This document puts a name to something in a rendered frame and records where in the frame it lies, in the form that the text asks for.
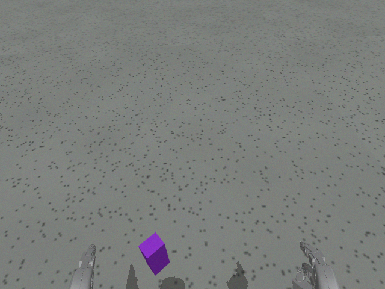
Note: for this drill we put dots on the right robot hand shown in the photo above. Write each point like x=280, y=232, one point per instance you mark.
x=322, y=276

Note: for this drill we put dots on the carton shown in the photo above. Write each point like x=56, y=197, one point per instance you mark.
x=155, y=253

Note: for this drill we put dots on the left robot hand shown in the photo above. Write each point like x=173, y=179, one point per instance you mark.
x=83, y=276

